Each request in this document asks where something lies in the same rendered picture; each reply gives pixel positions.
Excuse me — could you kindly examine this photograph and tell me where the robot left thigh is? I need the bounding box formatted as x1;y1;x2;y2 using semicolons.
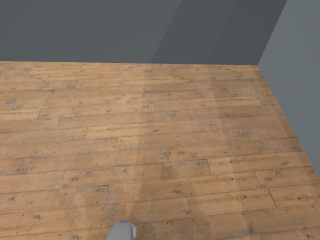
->
105;222;137;240

